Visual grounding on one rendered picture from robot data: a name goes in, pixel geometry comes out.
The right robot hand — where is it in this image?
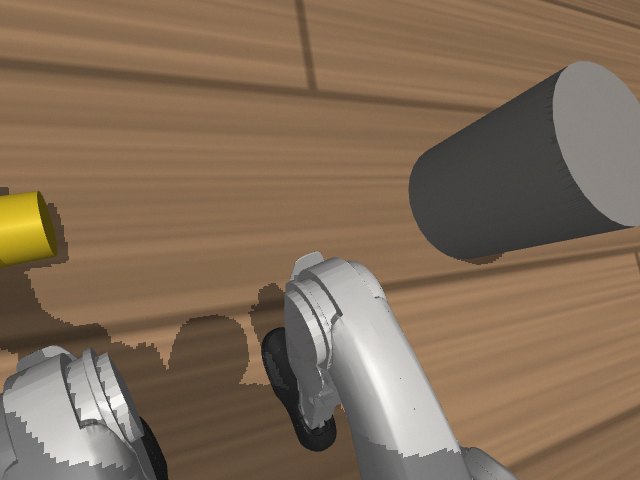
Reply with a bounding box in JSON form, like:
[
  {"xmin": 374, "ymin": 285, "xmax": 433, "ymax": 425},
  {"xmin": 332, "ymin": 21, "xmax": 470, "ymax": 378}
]
[{"xmin": 456, "ymin": 439, "xmax": 519, "ymax": 480}]

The right robot foot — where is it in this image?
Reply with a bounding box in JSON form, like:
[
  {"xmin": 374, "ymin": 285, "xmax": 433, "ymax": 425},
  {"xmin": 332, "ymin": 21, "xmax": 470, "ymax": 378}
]
[{"xmin": 261, "ymin": 327, "xmax": 336, "ymax": 452}]

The left robot foot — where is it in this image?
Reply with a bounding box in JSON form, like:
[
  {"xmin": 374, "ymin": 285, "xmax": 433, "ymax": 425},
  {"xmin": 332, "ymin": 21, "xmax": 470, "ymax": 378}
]
[{"xmin": 139, "ymin": 416, "xmax": 168, "ymax": 480}]

